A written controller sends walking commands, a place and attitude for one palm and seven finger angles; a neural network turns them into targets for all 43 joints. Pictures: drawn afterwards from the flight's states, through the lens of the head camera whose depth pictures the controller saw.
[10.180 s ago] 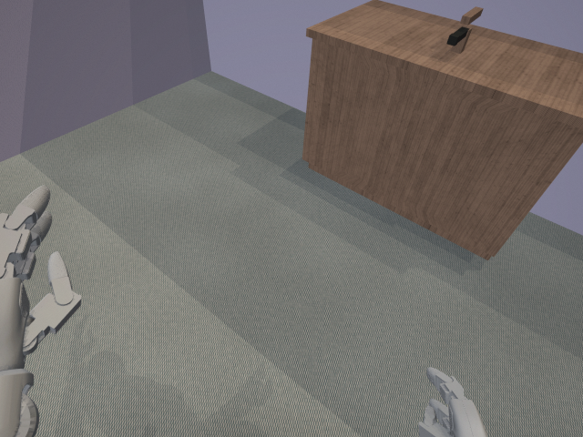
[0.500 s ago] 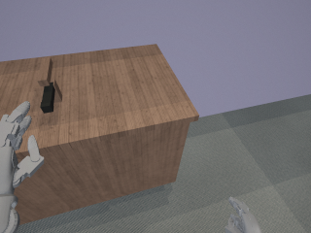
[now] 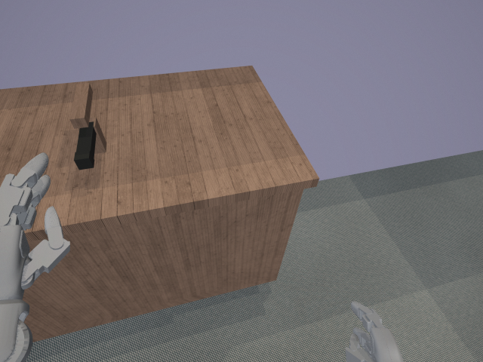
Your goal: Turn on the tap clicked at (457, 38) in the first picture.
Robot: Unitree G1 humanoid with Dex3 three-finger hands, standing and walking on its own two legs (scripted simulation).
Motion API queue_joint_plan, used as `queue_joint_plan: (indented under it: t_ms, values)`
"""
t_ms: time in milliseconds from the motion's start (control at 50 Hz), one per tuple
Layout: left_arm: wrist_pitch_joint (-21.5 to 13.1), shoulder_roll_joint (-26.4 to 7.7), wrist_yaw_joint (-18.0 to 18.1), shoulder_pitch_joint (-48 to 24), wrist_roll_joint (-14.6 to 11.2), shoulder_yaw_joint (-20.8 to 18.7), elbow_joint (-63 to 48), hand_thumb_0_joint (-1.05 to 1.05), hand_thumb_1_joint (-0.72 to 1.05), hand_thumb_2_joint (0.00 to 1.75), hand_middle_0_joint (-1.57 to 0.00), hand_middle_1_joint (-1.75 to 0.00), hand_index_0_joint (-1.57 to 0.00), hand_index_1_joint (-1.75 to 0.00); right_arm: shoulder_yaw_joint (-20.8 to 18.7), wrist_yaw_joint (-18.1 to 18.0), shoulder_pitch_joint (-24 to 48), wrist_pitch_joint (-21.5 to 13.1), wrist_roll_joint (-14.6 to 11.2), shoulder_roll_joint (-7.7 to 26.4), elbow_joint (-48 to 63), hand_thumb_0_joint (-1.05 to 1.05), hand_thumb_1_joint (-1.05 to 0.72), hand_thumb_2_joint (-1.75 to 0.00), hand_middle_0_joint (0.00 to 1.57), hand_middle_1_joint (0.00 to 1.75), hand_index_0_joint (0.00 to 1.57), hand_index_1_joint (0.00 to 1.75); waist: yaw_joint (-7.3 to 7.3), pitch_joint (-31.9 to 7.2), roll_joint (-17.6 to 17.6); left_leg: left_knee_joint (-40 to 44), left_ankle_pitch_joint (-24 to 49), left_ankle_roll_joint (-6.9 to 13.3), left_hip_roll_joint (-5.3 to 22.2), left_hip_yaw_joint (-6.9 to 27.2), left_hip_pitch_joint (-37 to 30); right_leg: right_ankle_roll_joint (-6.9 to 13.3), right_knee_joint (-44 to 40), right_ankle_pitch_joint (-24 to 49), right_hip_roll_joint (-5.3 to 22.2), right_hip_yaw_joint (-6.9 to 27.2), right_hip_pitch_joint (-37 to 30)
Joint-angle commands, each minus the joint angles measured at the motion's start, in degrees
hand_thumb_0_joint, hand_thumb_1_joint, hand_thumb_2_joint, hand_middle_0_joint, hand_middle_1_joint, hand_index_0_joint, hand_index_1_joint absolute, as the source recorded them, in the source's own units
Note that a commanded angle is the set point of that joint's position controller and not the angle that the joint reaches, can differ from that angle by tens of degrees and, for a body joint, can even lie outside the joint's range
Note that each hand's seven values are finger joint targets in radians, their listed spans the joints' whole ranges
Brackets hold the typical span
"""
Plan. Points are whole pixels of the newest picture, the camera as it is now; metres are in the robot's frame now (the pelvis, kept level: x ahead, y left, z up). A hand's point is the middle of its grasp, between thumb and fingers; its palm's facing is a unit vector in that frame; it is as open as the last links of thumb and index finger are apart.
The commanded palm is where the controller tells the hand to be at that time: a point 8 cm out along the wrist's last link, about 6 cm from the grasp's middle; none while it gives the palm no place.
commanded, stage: shuffle to correct the standing spot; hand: left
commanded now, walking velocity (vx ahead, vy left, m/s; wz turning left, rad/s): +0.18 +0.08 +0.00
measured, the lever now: (84, 160) +0.46 +0.37 +0.04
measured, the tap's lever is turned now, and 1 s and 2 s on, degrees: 0 0 0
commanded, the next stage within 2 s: come to a stop and stand still in 0.60 s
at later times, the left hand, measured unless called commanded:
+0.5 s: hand (84, 202) +0.28 +0.25 +0.15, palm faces +0.40 -0.84 -0.38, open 7.5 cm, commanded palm +0.23 +0.29 +0.17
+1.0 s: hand (91, 158) +0.37 +0.27 +0.15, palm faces +0.42 -0.80 -0.43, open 7.4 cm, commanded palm +0.32 +0.30 +0.17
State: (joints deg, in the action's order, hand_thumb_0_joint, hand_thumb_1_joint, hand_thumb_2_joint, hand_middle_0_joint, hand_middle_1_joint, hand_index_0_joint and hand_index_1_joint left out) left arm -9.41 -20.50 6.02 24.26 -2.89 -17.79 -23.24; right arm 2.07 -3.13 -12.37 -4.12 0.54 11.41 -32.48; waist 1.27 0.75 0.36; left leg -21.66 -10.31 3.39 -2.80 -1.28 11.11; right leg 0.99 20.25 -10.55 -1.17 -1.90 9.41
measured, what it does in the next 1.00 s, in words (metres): walks ahead: right foot, then left foot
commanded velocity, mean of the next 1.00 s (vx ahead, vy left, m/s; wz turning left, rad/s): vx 0.06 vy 0.06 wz -0.05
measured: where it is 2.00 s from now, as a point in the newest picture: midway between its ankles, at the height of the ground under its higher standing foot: outside the picture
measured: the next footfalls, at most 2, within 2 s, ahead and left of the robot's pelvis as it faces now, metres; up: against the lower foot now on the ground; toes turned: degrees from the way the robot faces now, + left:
right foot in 0.74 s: +0.17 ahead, -0.08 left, +0.00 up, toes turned -3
left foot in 0.96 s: +0.22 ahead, +0.16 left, +0.00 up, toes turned +3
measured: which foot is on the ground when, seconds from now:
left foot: down 0.00-0.74, up 0.76-0.94, down 0.96-1.00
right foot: down 0.00-0.52, up 0.54-0.72, down 0.74-1.00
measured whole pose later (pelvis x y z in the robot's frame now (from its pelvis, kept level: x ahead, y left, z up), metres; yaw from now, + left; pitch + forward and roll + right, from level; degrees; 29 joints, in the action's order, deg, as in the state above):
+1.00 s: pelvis +0.15 +0.02 -0.02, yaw -1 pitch -2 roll +2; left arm -10.5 -22.3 8.8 27.0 -2.9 -22.7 -28.2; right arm -0.8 -2.6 -11.9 -5.7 -0.5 13.0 -35.6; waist 1.2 5.1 1.7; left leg -33.3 -14.1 -0.5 1.1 -3.5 15.7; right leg 0.6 38.6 -22.8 2.0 -1.4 14.0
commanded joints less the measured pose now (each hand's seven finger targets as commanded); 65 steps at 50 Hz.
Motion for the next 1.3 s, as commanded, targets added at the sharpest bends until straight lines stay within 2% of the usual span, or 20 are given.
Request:
queue_joint_plan:
  t_ms: [0,120,240,300,340,380,420,460,480,500,560,680,720,760,820,880,920,980,1100,1280]
  values:
    - [-4.11,-10.12,1.08,-5.17,-0.04,-6.92,-12.92,0.0,0.9,0.9,-0.2,-0.3,-0.2,-0.3,-3.69,-0.71,6.31,-3.34,-0.01,7.68,8.73,0.0,-0.9,-0.9,0.2,0.3,0.2,0.3,-0.46,-5.64,-4.05,3.6,-9.16,-1.71,4.9,5.83,2.39,1.02,-1.49,-6.14,3.15,5.01,-1.66]
    - [-4.28,-9.72,1.48,-6.7,0.42,-6.79,-13.48,0.0,0.9,0.9,-0.2,-0.3,-0.2,-0.3,-3.78,-0.59,6.08,-3.27,-0.16,7.76,8.2,0.0,-0.9,-0.9,0.2,0.3,0.2,0.3,-0.81,-2.68,-5.74,2.33,-16.34,0.47,6.99,10.46,7.13,2.23,5.59,-11.17,3.17,5.19,1.16]
    - [-5.0,-10.42,1.8,-6.5,0.55,-7.83,-14.3,0.0,0.9,0.9,-0.2,-0.3,-0.2,-0.3,-3.98,-0.21,4.94,-3.56,-0.6,7.75,7.97,0.0,-0.9,-0.9,0.2,0.3,0.2,0.3,-0.58,-6.48,-5.17,-5.6,7.02,0.98,8.63,10.68,3.87,2.27,13.55,3.84,3.49,2.5,-0.34]
    - [-5.34,-11.53,1.85,-4.6,0.38,-8.78,-15.24,0.0,0.9,0.9,-0.2,-0.3,-0.2,-0.3,-4.44,0.66,5.48,-3.32,-1.23,7.4,8.27,0.0,-0.9,-0.9,0.2,0.3,0.2,0.3,-0.24,-8.33,2.69,-20.22,12.05,-1.4,4.1,3.42,12.27,6.84,11.87,16.29,10.63,12.44,-9.83]
    - [-6.14,-11.13,2.01,-4.16,-0.14,-9.02,-14.81,0.0,0.9,0.9,-0.2,-0.3,-0.2,-0.3,-5.07,1.34,5.27,-3.34,-1.72,7.24,8.35,0.0,-0.9,-0.9,0.2,0.3,0.2,0.3,0.64,-6.07,10.61,-34.31,-6.93,-2.93,1.63,-0.6,25.41,13.66,7.07,23.89,20.21,24.0,-16.99]
    - [-7.1,-11.96,2.3,-3.54,-0.14,-10.39,-16.91,0.0,0.9,0.9,-0.2,-0.3,-0.2,-0.3,-4.57,1.97,5.19,-2.95,-1.57,7.35,7.56,0.0,-0.9,-0.9,0.2,0.3,0.2,0.3,1.36,-2.7,6.06,-36.32,-20.51,-1.59,6.16,5.5,30.81,14.24,7.67,23.82,22.99,25.62,-15.9]
    - [-7.1,-11.76,2.26,-3.82,0.04,-10.5,-18.91,0.0,0.9,0.9,-0.2,-0.3,-0.2,-0.3,-3.99,2.35,5.95,-1.96,-1.4,6.36,7.44,0.0,-0.9,-0.9,0.2,0.3,0.2,0.3,0.53,-1.41,2.19,-26.34,-17.41,-0.59,7.96,4.97,22.55,11.27,11.57,19.63,20.05,19.45,-7.57]
    - [-6.42,-11.68,2.22,-5.94,-0.43,-10.48,-19.0,0.0,0.9,0.9,-0.2,-0.3,-0.2,-0.3,-3.46,1.96,4.28,-1.66,-1.34,5.17,6.06,0.0,-0.9,-0.9,0.2,0.3,0.2,0.3,-2.45,-5.16,-3.26,-11.89,1.36,-1.79,1.88,-4.09,-0.69,6.08,19.32,11.97,9.8,6.23,5.77]
    - [-6.17,-11.59,2.2,-6.69,-0.65,-10.54,-19.87,0.0,0.9,0.9,-0.2,-0.3,-0.2,-0.3,-4.38,1.51,4.28,-1.97,-1.65,6.78,6.21,0.0,-0.9,-0.9,0.2,0.3,0.2,0.3,-3.29,-7.86,-11.34,-6.82,5.64,0.83,5.42,5.49,-12.18,2.52,31.89,6.31,3.73,2.27,14.51]
    - [-6.79,-11.09,2.33,-8.33,-0.58,-9.76,-21.91,0.0,0.9,0.9,-0.2,-0.3,-0.2,-0.3,-5.1,1.25,5.45,-2.3,-1.33,8.09,6.99,0.0,-0.9,-0.9,0.2,0.3,0.2,0.3,-3.26,-9.17,-24.14,-0.65,11.94,6.31,17.61,22.62,-17.62,-0.51,46.45,-18.39,-1.22,-0.64,23.4]
    - [-5.79,-12.85,2.03,-9.55,0.17,-11.02,-16.84,0.0,0.9,0.9,-0.2,-0.3,-0.2,-0.3,-4.67,1.47,5.42,-3.42,-0.82,7.2,6.62,0.0,-0.9,-0.9,0.2,0.3,0.2,0.3,-2.54,-2.08,-9.19,2.38,7.02,14.39,21.21,28.48,-2.81,-0.27,54.04,-21.99,2.07,5.44,26.44]
    - [-5.59,-11.86,1.67,0.75,0.5,-11.94,-16.37,0.0,0.9,0.9,-0.2,-0.3,-0.2,-0.3,-3.95,2.29,5.87,-4.82,-2.06,6.49,7.1,0.0,-0.9,-0.9,0.2,0.3,0.2,0.3,0.84,-7.3,-5.71,-13.02,-4.42,3.12,9.78,3.42,16.1,0.24,9.9,-5.94,2.81,0.45,-7.57]
    - [-4.76,-13.29,1.5,2.39,-0.17,-13.45,-14.17,0.0,0.9,0.9,-0.2,-0.3,-0.2,-0.3,-4.38,2.43,5.81,-3.96,-1.95,5.64,7.94,0.0,-0.9,-0.9,0.2,0.3,0.2,0.3,-0.46,-7.01,18.23,-39.27,-16.37,-2.39,0.36,-1.96,25.94,8.6,-5.04,-4.67,21.37,33.51,-9.02]
    - [-4.92,-11.38,1.51,0.64,-0.89,-13.18,-14.82,0.0,0.9,0.9,-0.2,-0.3,-0.2,-0.3,-4.46,2.73,4.2,-4.14,-1.88,6.82,6.93,0.0,-0.9,-0.9,0.2,0.3,0.2,0.3,-0.99,-5.81,8.22,-43.34,-15.0,-4.37,4.28,3.33,25.58,10.9,-2.7,9.56,21.82,26.78,-6.35]
    - [-5.33,-12.47,2.55,2.71,-0.58,-14.51,-14.5,0.0,0.9,0.9,-0.2,-0.3,-0.2,-0.3,-3.77,1.93,5.77,-3.87,-2.13,5.8,6.3,0.0,-0.9,-0.9,0.2,0.3,0.2,0.3,-0.63,-4.22,8.68,-28.22,-15.69,-3.38,7.03,3.51,18.32,9.53,5.91,29.42,18.94,16.34,-4.29]
    - [-5.37,-10.82,3.46,0.92,-0.15,-12.3,-14.0,0.0,0.9,0.9,-0.2,-0.3,-0.2,-0.3,-2.81,0.54,5.57,-4.13,-0.96,4.31,5.37,0.0,-0.9,-0.9,0.2,0.3,0.2,0.3,-1.08,-7.96,4.96,-5.75,2.85,-3.22,2.53,-3.27,2.35,3.57,10.65,25.83,10.83,5.63,-3.04]
    - [-5.45,-10.57,4.03,-2.29,-0.12,-10.32,-17.98,0.0,0.9,0.9,-0.2,-0.3,-0.2,-0.3,-4.1,-0.34,6.73,-5.37,-1.05,6.05,5.71,0.0,-0.9,-0.9,0.2,0.3,0.2,0.3,-0.29,-10.87,-4.09,-4.27,24.39,-0.55,9.94,4.29,-8.84,-0.32,17.72,17.97,7.12,2.98,3.15]
    - [-4.24,-9.61,3.5,-3.39,0.61,-8.32,-16.69,0.0,0.9,0.9,-0.2,-0.3,-0.2,-0.3,-4.82,-0.16,5.82,-5.89,-1.54,7.23,7.05,0.0,-0.9,-0.9,0.2,0.3,0.2,0.3,0.58,-6.06,-8.25,-2.41,27.46,2.18,15.86,9.63,-4.13,-0.89,14.34,-9.64,2.88,2.77,6.18]
    - [-3.55,-10.98,3.68,-1.22,0.4,-9.41,-20.91,0.0,0.9,0.9,-0.2,-0.3,-0.2,-0.3,-4.44,0.24,6.67,-5.3,-1.66,6.42,7.85,0.0,-0.9,-0.9,0.2,0.3,0.2,0.3,-0.18,-9.82,-1.6,-10.07,22.81,-3.09,8.43,1.04,-1.4,1.41,5.36,27.89,7.51,6.07,-3.44]
    - [-1.67,-10.37,2.66,2.83,-1.25,-10.3,-18.93,0.0,0.9,0.9,-0.2,-0.3,-0.2,-0.3,-3.82,-0.69,6.73,-2.39,-1.42,6.14,9.88,0.0,-0.9,-0.9,0.2,0.3,0.2,0.3,-0.31,-11.02,-4.31,-4.01,16.9,-2.82,9.73,1.73,-2.11,-0.44,3.24,15.91,4.6,3.7,-2.32]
